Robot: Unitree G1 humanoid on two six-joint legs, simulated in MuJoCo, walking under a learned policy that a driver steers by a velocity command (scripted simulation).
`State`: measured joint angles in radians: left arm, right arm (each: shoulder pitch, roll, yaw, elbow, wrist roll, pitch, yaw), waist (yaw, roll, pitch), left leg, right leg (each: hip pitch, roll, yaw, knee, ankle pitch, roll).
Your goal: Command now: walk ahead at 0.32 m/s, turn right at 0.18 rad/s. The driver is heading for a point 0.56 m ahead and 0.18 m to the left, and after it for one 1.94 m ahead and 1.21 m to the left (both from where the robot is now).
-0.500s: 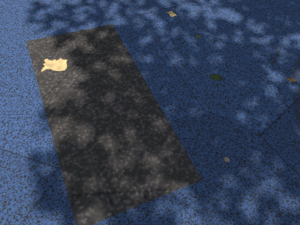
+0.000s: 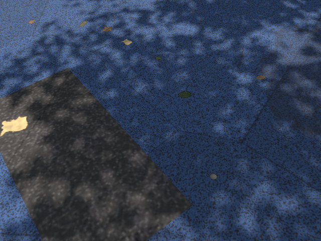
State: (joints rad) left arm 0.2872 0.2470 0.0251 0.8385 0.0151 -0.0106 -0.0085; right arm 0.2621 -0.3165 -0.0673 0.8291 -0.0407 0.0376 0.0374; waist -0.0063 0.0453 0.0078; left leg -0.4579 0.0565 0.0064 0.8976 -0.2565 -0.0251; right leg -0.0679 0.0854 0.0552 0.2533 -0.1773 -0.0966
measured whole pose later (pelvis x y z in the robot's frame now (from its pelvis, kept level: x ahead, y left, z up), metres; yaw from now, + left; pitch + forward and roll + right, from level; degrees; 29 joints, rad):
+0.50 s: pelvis +0.21 +0.08 -0.01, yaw -1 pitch +0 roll +0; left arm 0.30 0.28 0.04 0.92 0.04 -0.05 -0.03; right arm 0.32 -0.23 -0.04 0.86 -0.02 -0.07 0.02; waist 0.01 -0.05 0.03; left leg -0.14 -0.06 0.07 0.34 -0.20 0.08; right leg -0.47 -0.04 0.01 1.07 -0.25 -0.07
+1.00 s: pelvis +0.45 +0.05 -0.01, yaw +8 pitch +0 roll +1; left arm 0.14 0.23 0.02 0.85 0.02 -0.07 0.02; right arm 0.29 -0.26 -0.06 0.91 -0.02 0.00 -0.01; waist -0.04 0.03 0.10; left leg -0.44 -0.01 -0.01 1.16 -0.41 0.03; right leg -0.30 0.00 -0.15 0.45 -0.14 -0.08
